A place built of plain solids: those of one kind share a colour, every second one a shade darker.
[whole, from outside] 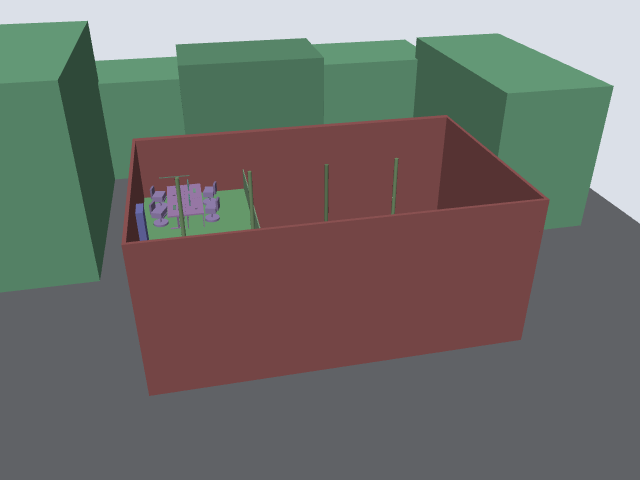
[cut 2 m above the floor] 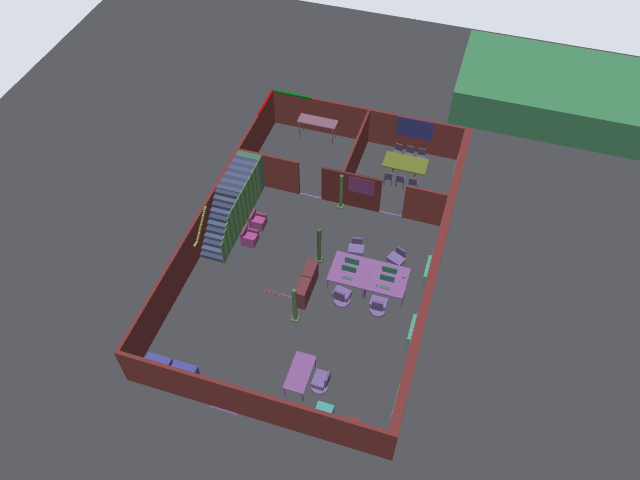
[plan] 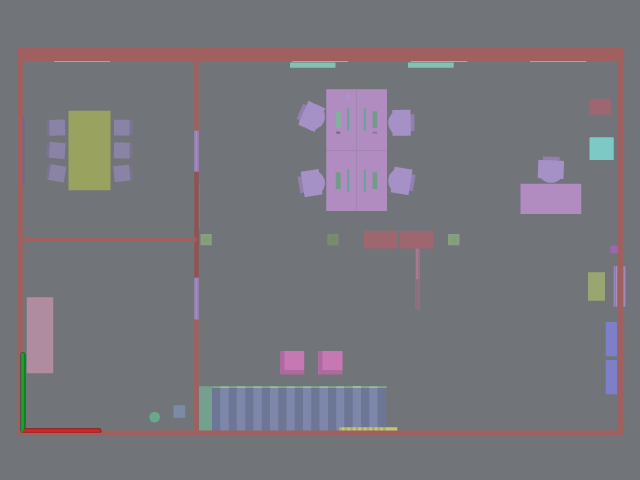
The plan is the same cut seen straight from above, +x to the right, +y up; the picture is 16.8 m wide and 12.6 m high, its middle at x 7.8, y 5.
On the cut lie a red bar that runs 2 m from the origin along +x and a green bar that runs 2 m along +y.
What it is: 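An old warehouse or works floor of two storeys fitted out as an office in the 2010s; 15.6 x 9.7 m, the upper floor cut back to a gallery 4.97 m deep at the west end, 3.89 m up; the hall 6.86 m high; one straight stair of 22 risers of 0.177 m along the south wall, 1.03 m clear between its wall rail and its guard; guards 0.98 m over the nosings and 1.06 m on the gallery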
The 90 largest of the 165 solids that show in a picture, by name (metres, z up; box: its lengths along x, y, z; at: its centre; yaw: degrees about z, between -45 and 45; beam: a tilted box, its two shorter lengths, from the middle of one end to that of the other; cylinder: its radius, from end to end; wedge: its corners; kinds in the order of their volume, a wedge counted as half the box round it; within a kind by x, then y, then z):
{
 "ring_works_1": {"box": [6.0, 13.1, 10.23], "at": [-5.68, 15.25, 5.07]},
 "ring_works_2": {"box": [6.15, 6.0, 6.55], "at": [-0.8, 24.3, 3.23]},
 "ring_works_3": {"box": [9.46, 6.0, 7.4], "at": [7.01, 24.3, 3.65]},
 "ring_works_4": {"box": [7.75, 6.0, 6.93], "at": [15.61, 24.3, 3.42]},
 "ring_works_5": {"box": [6.0, 13.1, 8.29], "at": [21.29, 15.25, 4.09]},
 "wall_1": {"box": [0.15, 10.0, 6.91], "at": [-0.07, 4.85, 3.41]},
 "wall_2": {"box": [4.56, 0.12, 3.64], "at": [2.28, 5.01, 1.77]},
 "wall_3": {"box": [0.12, 2.91, 3.64], "at": [4.56, 1.46, 1.77]},
 "wall_4": {"box": [0.12, 2.78, 3.64], "at": [4.56, 5.4, 1.77]},
 "wall_5": {"box": [0.12, 1.83, 3.64], "at": [4.56, 8.79, 1.77]},
 "wall_6": {"box": [15.91, 0.15, 6.91], "at": [7.8, -0.07, 3.41]},
 "wall_7": {"box": [15.91, 0.36, 6.91], "at": [7.8, 9.88, 3.41]},
 "wall_8": {"box": [0.15, 10.0, 6.91], "at": [15.69, 4.85, 3.41]},
 "gallery_level_1": {"box": [4.97, 9.71, 0.3], "at": [2.48, 4.85, 3.74]},
 "main_steps_1": {"box": [0.22, 1.12, 3.77], "at": [5.08, 0.56, 1.83]},
 "main_steps_2": {"box": [0.22, 1.12, 3.59], "at": [5.29, 0.56, 1.75]},
 "main_steps_3": {"box": [0.22, 1.12, 3.41], "at": [5.51, 0.56, 1.66]},
 "main_steps_4": {"box": [0.22, 1.12, 3.24], "at": [5.73, 0.56, 1.57]},
 "main_steps_5": {"box": [0.22, 1.12, 3.06], "at": [5.94, 0.56, 1.48]},
 "main_steps_6": {"box": [0.22, 1.12, 2.88], "at": [6.16, 0.56, 1.39]},
 "main_steps_7": {"box": [0.22, 1.12, 2.71], "at": [6.38, 0.56, 1.3]},
 "main_steps_8": {"box": [0.22, 1.12, 2.53], "at": [6.6, 0.56, 1.21]},
 "main_steps_9": {"box": [0.22, 1.12, 2.35], "at": [6.81, 0.56, 1.13]},
 "main_steps_10": {"box": [0.22, 1.12, 2.17], "at": [7.03, 0.56, 1.04]},
 "main_steps_11": {"box": [0.22, 1.12, 2.0], "at": [7.25, 0.56, 0.95]},
 "main_steps_12": {"box": [0.22, 1.12, 1.82], "at": [7.46, 0.56, 0.86]},
 "main_steps_13": {"box": [0.22, 1.12, 1.64], "at": [7.68, 0.56, 0.77]},
 "main_steps_14": {"box": [0.22, 1.12, 1.47], "at": [7.9, 0.56, 0.68]},
 "main_steps_15": {"box": [0.22, 1.12, 1.29], "at": [8.11, 0.56, 0.59]},
 "main_steps_16": {"box": [0.22, 1.12, 1.11], "at": [8.33, 0.56, 0.51]},
 "main_steps_17": {"box": [0.22, 1.12, 0.94], "at": [8.55, 0.56, 0.42]},
 "main_steps_18": {"box": [0.22, 1.12, 0.76], "at": [8.77, 0.56, 0.33]},
 "main_steps_19": {"box": [0.22, 1.12, 0.58], "at": [8.98, 0.56, 0.24]},
 "main_steps_20": {"box": [0.22, 1.12, 0.4], "at": [9.2, 0.56, 0.15]},
 "main_steps_21": {"box": [0.22, 1.12, 0.23], "at": [9.42, 0.56, 0.06]},
 "shelf_1": {"box": [0.3, 0.9, 1.95], "at": [0.16, 4.7, 4.82]},
 "shelf_2": {"box": [0.3, 0.9, 1.95], "at": [15.45, 1.4, 0.93]},
 "shelf_3": {"box": [0.3, 0.9, 1.95], "at": [15.45, 2.4, 0.93]},
 "main_back_fill_1": {"box": [0.35, 1.17, 3.65], "at": [4.79, 0.58, 1.77]},
 "filing_cabinet_1": {"box": [0.9, 0.47, 1.07], "at": [9.4, 5.01, 0.48]},
 "filing_cabinet_2": {"box": [0.9, 0.47, 1.07], "at": [10.34, 5.01, 0.48]},
 "filing_cabinet_3": {"box": [0.56, 0.42, 0.65], "at": [15.16, 8.5, 0.27]},
 "desk_1": {"box": [0.8, 1.6, 0.07], "at": [1.57, 6.81, 4.59]},
 "desk_2": {"box": [0.8, 1.6, 0.07], "at": [1.57, 8.41, 4.59]},
 "desk_3": {"box": [0.8, 1.6, 0.07], "at": [2.37, 6.81, 4.59]},
 "desk_4": {"box": [0.8, 1.6, 0.07], "at": [2.37, 8.41, 4.59]},
 "desk_5": {"box": [0.8, 1.6, 0.07], "at": [8.36, 6.56, 0.69]},
 "desk_6": {"box": [0.8, 1.6, 0.07], "at": [8.36, 8.16, 0.69]},
 "desk_7": {"box": [0.8, 1.6, 0.07], "at": [9.16, 6.56, 0.69]},
 "desk_8": {"box": [0.8, 1.6, 0.07], "at": [9.16, 8.16, 0.69]},
 "desk_9": {"box": [1.6, 0.8, 0.07], "at": [13.86, 6.08, 0.69]},
 "task_chair_1": {"box": [0.48, 0.68, 0.26], "at": [0.79, 6.78, 4.47], "yaw": -22.2},
 "task_chair_2": {"box": [0.48, 0.68, 0.26], "at": [0.79, 8.47, 4.47], "yaw": -13.6},
 "task_chair_3": {"box": [0.48, 0.68, 0.26], "at": [3.15, 6.73, 4.47], "yaw": -14.5},
 "task_chair_4": {"box": [0.48, 0.68, 0.26], "at": [3.15, 8.46, 4.47], "yaw": -13.0},
 "task_chair_5": {"box": [0.48, 0.68, 0.26], "at": [7.58, 6.49, 0.58], "yaw": 8.9},
 "task_chair_6": {"box": [0.48, 0.68, 0.26], "at": [7.58, 8.24, 0.58], "yaw": -24.0},
 "task_chair_7": {"box": [0.48, 0.68, 0.26], "at": [9.94, 6.55, 0.58], "yaw": -9.4},
 "task_chair_8": {"box": [0.48, 0.68, 0.26], "at": [9.94, 8.08, 0.58], "yaw": 0.8},
 "task_chair_9": {"box": [0.68, 0.48, 0.26], "at": [13.86, 6.85, 0.58], "yaw": -2.3},
 "club_1": {"box": [0.12, 0.62, 0.63], "at": [6.81, 1.78, 0.27]},
 "club_2": {"box": [0.64, 0.12, 0.79], "at": [7.07, 1.53, 0.34]},
 "club_3": {"box": [0.64, 0.62, 0.48], "at": [7.07, 1.78, 0.19]},
 "club_4": {"box": [0.12, 0.62, 0.63], "at": [7.33, 1.78, 0.27]},
 "club_5": {"box": [0.12, 0.62, 0.63], "at": [7.81, 1.78, 0.27]},
 "club_6": {"box": [0.64, 0.12, 0.79], "at": [8.07, 1.53, 0.34]},
 "club_7": {"box": [0.64, 0.62, 0.48], "at": [8.07, 1.78, 0.19]},
 "club_8": {"box": [0.12, 0.62, 0.63], "at": [8.33, 1.78, 0.27]},
 "post_1": {"cylinder": 0.09, "from": [1.8, 5.01, 3.89], "to": [1.8, 5.01, 6.86]},
 "post_2": {"cylinder": 0.09, "from": [4.81, 5.01, 0.0], "to": [4.81, 5.01, 6.86]},
 "post_3": {"cylinder": 0.09, "from": [8.14, 5.01, 0.0], "to": [8.14, 5.01, 6.86]},
 "post_4": {"cylinder": 0.09, "from": [11.31, 5.01, 0.0], "to": [11.31, 5.01, 6.86]},
 "gallery_guard_1": {"box": [0.05, 8.59, 1.11], "at": [4.95, 5.41, 4.4]},
 "printer_1": {"box": [0.64, 0.6, 1.09], "at": [15.19, 7.4, 0.49]},
 "main_guard_1": {"box": [0.22, 0.05, 4.79], "at": [5.08, 1.14, 2.35]},
 "main_guard_2": {"box": [0.22, 0.05, 4.61], "at": [5.29, 1.14, 2.26]},
 "main_guard_3": {"box": [0.22, 0.05, 4.44], "at": [5.51, 1.14, 2.17]},
 "main_guard_4": {"box": [0.22, 0.05, 4.26], "at": [5.73, 1.14, 2.08]},
 "main_guard_5": {"box": [0.22, 0.05, 4.08], "at": [5.95, 1.14, 1.99]},
 "main_guard_6": {"box": [0.22, 0.05, 3.91], "at": [6.16, 1.14, 1.9]},
 "main_guard_7": {"box": [0.22, 0.05, 3.73], "at": [6.38, 1.14, 1.81]},
 "main_guard_8": {"box": [0.22, 0.05, 3.55], "at": [6.6, 1.14, 1.73]},
 "main_guard_9": {"box": [0.22, 0.05, 3.38], "at": [6.81, 1.14, 1.64]},
 "radiator_1": {"box": [1.2, 0.14, 0.6], "at": [7.61, 9.59, 0.42]},
 "radiator_2": {"box": [1.2, 0.14, 0.6], "at": [10.71, 9.59, 0.42]},
 "meeting_table_1": {"box": [1.1, 2.09, 0.07], "at": [1.75, 7.35, 0.7]},
 "water_cooler_1": {"box": [0.31, 0.33, 1.03], "at": [4.11, 0.5, 0.47]},
 "whiteboard_1": {"box": [0.04, 1.8, 1.2], "at": [0.03, 7.35, 1.5]},
 "bar_table_1": {"box": [0.7, 2.0, 0.06], "at": [0.45, 2.5, 1.05]},
 "extinguisher_hold_1": {"box": [0.21, 0.2, 1.1], "at": [15.53, 4.75, 1.09]}
}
